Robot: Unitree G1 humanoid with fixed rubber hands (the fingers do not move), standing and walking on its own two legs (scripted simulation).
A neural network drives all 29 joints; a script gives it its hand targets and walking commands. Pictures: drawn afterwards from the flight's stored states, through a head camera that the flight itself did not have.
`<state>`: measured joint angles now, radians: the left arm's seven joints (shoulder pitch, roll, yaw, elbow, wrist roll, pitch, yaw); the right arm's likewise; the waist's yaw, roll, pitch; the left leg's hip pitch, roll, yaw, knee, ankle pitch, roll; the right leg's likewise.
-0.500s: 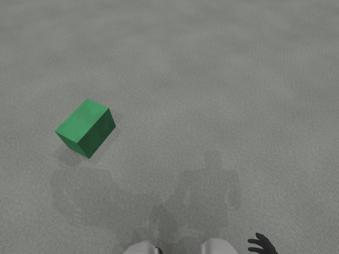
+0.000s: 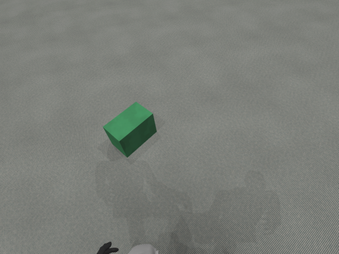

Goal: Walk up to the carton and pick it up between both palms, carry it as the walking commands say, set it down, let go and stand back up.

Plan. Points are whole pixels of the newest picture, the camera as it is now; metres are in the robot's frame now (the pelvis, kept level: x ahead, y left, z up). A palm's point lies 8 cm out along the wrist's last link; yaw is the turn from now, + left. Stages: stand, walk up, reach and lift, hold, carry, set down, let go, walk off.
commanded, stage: walk up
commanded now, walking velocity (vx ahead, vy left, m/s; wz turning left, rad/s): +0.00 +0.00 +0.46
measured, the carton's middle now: (131, 129) +0.94 +0.32 -0.67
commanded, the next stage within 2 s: none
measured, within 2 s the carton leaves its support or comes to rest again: neither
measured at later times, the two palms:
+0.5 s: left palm out of the picture +0.00 +0.26 -0.14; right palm out of the picture +0.11 -0.19 -0.16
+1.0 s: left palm out of the picture +0.01 +0.19 -0.15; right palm (298, 234) +0.17 -0.29 -0.13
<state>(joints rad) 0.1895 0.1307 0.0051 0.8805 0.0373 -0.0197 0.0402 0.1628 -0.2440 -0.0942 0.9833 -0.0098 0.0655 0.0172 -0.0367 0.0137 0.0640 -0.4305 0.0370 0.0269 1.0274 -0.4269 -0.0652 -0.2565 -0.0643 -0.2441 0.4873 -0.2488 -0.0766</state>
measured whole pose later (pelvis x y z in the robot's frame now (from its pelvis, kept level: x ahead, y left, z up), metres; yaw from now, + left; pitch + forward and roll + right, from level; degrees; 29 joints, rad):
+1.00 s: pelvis +0.08 -0.05 +0.00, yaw +27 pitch +0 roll +0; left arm 0.20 0.24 0.08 0.97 0.06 0.06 -0.04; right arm 0.35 -0.17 -0.07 1.04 -0.01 0.01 -0.05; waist -0.01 -0.06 0.08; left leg -0.19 0.05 0.03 0.48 -0.29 -0.02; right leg -0.51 -0.10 0.01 0.99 -0.24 0.10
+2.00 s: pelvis +0.47 -0.17 -0.01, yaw +41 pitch +1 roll +0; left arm 0.27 0.15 0.04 1.02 0.05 -0.07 -0.01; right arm 0.30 -0.22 -0.07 1.06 -0.03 -0.01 0.04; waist 0.02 0.08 0.03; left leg -0.46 0.11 0.05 1.12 -0.35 0.03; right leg -0.20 -0.08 -0.18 0.52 -0.33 0.02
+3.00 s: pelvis +0.65 -0.01 +0.00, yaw +43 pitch +0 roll +1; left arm 0.29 0.14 0.04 1.06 0.04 0.00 0.04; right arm 0.11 -0.20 -0.07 1.06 -0.01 0.10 0.00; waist 0.05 0.02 0.08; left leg -0.38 0.05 0.02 0.80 -0.43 -0.07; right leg -0.26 -0.12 -0.17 0.55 -0.28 0.00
